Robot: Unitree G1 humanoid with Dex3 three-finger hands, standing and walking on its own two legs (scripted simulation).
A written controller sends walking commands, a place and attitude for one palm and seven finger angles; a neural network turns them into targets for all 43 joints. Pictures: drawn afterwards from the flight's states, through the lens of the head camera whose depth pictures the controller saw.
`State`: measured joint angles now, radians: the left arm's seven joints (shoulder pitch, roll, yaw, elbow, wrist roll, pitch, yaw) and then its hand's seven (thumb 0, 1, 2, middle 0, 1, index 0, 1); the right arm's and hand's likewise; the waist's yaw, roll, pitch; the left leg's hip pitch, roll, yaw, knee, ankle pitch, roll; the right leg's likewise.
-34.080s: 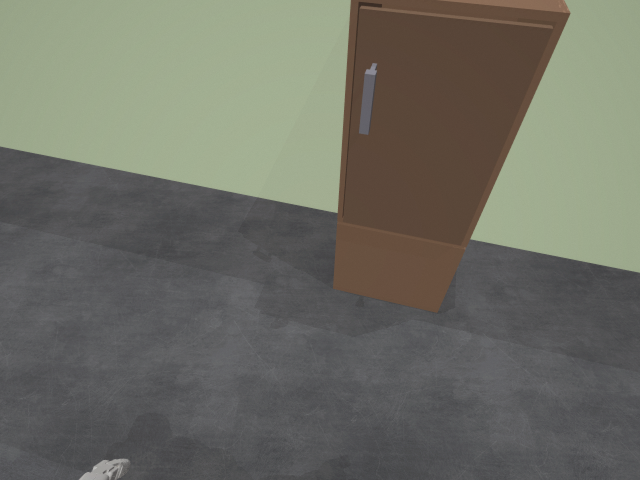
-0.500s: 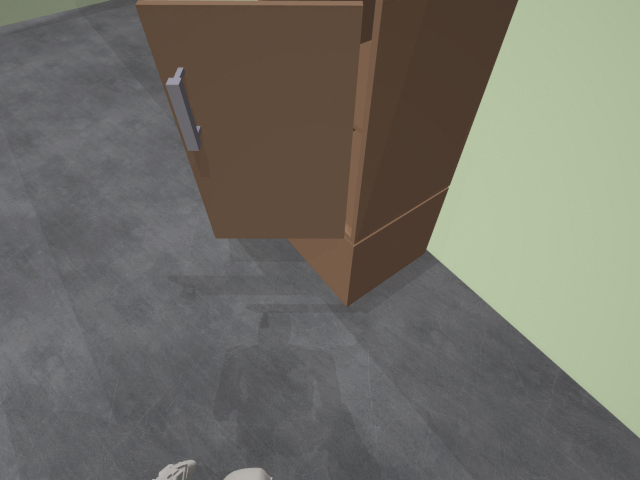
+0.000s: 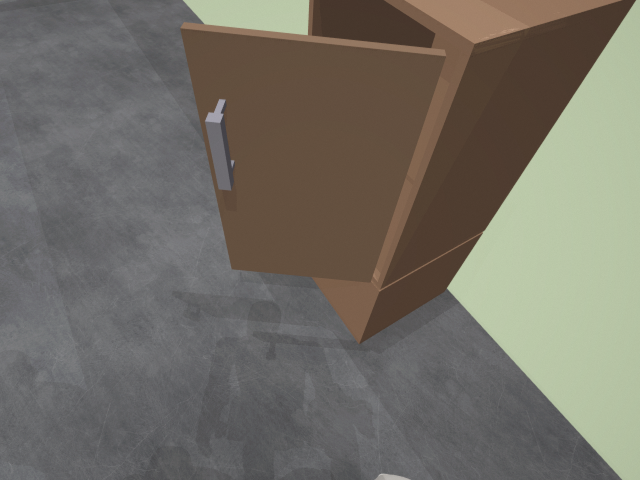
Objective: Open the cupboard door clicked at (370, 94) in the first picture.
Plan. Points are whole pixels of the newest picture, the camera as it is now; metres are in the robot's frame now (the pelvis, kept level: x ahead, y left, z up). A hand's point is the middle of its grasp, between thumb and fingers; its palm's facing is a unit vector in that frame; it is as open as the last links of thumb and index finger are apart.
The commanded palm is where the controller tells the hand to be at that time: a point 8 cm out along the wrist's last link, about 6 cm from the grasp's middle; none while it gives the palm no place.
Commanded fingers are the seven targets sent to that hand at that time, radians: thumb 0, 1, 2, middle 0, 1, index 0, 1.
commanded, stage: come to a stop and stand still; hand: left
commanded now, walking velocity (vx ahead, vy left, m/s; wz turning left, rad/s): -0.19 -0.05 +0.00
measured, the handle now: (223, 146) +0.58 +0.21 +0.05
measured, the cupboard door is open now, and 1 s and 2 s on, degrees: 53 53 53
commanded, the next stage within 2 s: look again from close up in 1.02 s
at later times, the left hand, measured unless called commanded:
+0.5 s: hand out of the picture +0.05 +0.14 -0.17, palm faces +0.05 -0.97 -0.23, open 7.3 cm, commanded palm none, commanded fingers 0.00 0.90 0.90 -0.20 -0.30 -0.20 -0.30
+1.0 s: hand out of the picture +0.00 +0.17 -0.18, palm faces +0.01 -0.99 -0.17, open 7.4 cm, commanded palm none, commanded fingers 0.00 0.90 0.90 -0.20 -0.30 -0.20 -0.30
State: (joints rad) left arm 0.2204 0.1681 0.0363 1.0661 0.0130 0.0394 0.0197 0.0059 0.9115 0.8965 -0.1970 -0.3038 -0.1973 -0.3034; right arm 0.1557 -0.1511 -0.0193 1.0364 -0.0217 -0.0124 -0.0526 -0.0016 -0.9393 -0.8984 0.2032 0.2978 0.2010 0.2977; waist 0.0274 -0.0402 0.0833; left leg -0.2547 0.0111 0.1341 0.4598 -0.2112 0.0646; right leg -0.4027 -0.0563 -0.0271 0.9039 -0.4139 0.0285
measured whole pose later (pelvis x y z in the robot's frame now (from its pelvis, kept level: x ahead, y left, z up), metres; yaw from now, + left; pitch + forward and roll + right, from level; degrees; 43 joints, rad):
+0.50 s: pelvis +0.00 -0.04 +0.00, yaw +0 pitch +0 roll +2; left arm 0.19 0.17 0.03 1.01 0.02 0.01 0.04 0.00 0.91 0.90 -0.20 -0.30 -0.20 -0.30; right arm 0.17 -0.21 -0.06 1.05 -0.01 0.07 -0.01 0.01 -0.91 -0.90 0.20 0.30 0.20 0.30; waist 0.02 -0.02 0.09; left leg -0.33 -0.01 0.03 0.80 -0.46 -0.06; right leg -0.19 -0.06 -0.06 0.47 -0.28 0.00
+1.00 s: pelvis -0.01 +0.00 +0.00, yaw -1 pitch -1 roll +0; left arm 0.26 0.16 0.00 1.13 0.01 0.01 0.03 0.01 0.91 0.90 -0.20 -0.30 -0.20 -0.30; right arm 0.20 -0.16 -0.02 1.10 -0.01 0.00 -0.03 0.00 -0.92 -0.90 0.20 0.30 0.20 0.30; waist 0.01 -0.02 0.03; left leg -0.17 -0.02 0.08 0.42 -0.24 0.05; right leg -0.12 -0.04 -0.02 0.41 -0.27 0.03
